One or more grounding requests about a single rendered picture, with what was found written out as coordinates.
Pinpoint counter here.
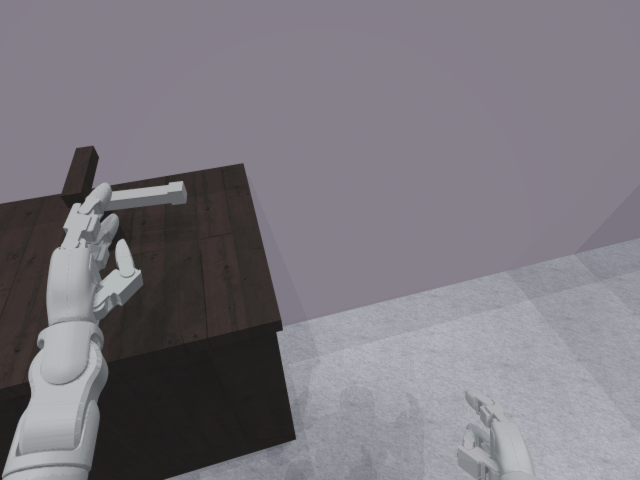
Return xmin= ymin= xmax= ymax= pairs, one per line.
xmin=0 ymin=146 xmax=296 ymax=480

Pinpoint tap lever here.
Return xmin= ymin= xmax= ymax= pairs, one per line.
xmin=105 ymin=181 xmax=187 ymax=211

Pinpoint left robot hand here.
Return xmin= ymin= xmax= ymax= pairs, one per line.
xmin=46 ymin=183 xmax=143 ymax=327

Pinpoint right robot hand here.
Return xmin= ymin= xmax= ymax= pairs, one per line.
xmin=457 ymin=389 xmax=536 ymax=480

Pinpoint left robot forearm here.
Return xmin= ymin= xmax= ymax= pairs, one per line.
xmin=2 ymin=321 xmax=108 ymax=480

